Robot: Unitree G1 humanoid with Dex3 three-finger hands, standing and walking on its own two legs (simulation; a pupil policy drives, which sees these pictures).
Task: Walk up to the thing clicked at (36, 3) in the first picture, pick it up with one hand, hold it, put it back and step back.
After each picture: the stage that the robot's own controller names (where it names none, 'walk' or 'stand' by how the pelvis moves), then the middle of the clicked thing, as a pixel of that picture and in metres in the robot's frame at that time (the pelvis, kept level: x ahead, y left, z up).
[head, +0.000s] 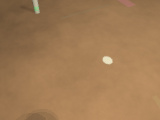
stand; (35, 4) +2.12 +0.67 -0.66
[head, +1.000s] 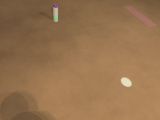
walk; (55, 12) +2.02 +0.33 -0.63
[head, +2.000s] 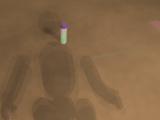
walk; (63, 33) +1.39 +0.16 -0.64
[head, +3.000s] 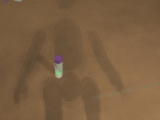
walk; (58, 67) +0.94 +0.17 -0.65
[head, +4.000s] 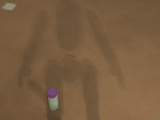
walk; (53, 99) +0.59 +0.17 -0.65
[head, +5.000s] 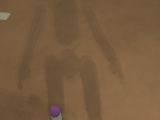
stand; (56, 116) +0.45 +0.18 -0.64
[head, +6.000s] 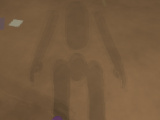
stand; out of the picture +0.42 +0.16 -0.65
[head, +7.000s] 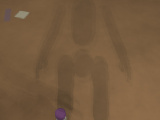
stand; (61, 119) +0.44 +0.14 -0.64
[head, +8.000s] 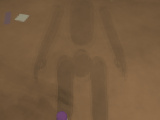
stand; out of the picture +0.43 +0.14 -0.65
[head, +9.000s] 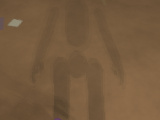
stand; out of the picture +0.40 +0.15 -0.66
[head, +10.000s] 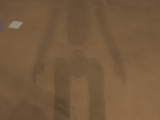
stand; out of the picture +0.38 +0.16 -0.66
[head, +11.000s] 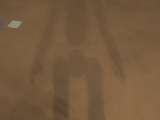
stand; out of the picture +0.38 +0.16 -0.66
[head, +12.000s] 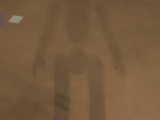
go down; out of the picture +0.39 +0.15 -0.65
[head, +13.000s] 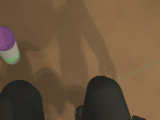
go down; (7, 48) +0.46 +0.22 -0.24
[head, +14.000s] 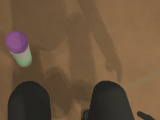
close in; (21, 52) +0.46 +0.22 -0.25
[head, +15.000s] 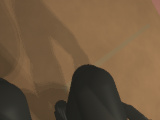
close in; out of the picture +0.44 +0.27 -0.16
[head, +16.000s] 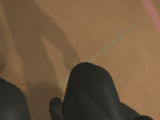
close; out of the picture +0.43 +0.27 -0.16
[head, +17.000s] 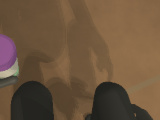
lift; (3, 64) +0.35 +0.24 -0.02
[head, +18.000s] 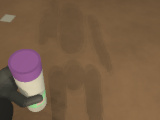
hold; (32, 86) +0.31 +0.15 +0.09
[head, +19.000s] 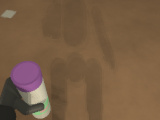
hold; (35, 94) +0.30 +0.16 +0.04
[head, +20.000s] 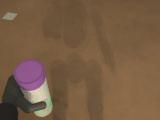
hold; (37, 93) +0.30 +0.15 +0.04
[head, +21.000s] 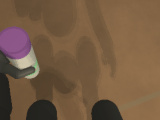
crouch; (23, 58) +0.41 +0.18 -0.03
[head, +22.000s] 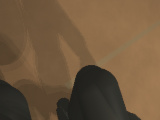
lower; out of the picture +0.42 +0.26 -0.17
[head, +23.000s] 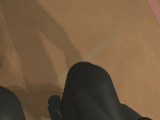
lower; out of the picture +0.44 +0.28 -0.16
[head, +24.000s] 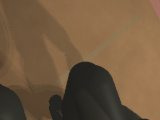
lower; out of the picture +0.44 +0.29 -0.16
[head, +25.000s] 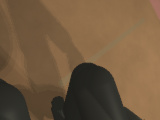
lower; out of the picture +0.42 +0.28 -0.16
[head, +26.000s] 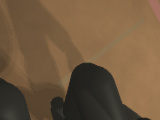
loosen; out of the picture +0.41 +0.28 -0.16
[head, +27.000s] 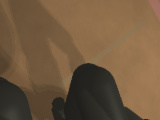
withdraw; out of the picture +0.42 +0.25 -0.16
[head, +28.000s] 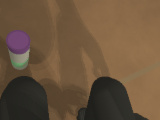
walk; (19, 53) +0.44 +0.21 -0.22
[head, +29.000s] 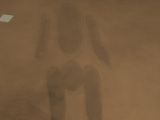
stand; out of the picture +0.37 +0.13 -0.58
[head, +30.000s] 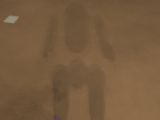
stand; out of the picture +0.38 +0.15 -0.60
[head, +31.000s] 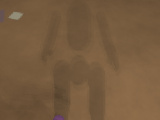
stand; out of the picture +0.39 +0.14 -0.61
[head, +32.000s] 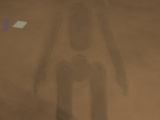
walk; out of the picture +0.40 +0.14 -0.65
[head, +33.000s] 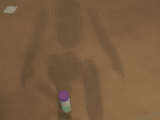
walk; (65, 102) +0.53 +0.17 -0.64
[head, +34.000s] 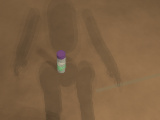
walk; (61, 62) +0.83 +0.12 -0.63
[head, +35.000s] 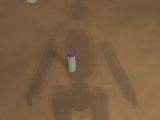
stand; (71, 61) +1.03 +0.13 -0.64
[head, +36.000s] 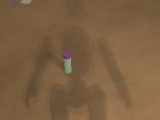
stand; (67, 62) +1.02 +0.15 -0.66
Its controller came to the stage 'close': yes
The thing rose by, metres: 0.68
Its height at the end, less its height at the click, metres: +0.00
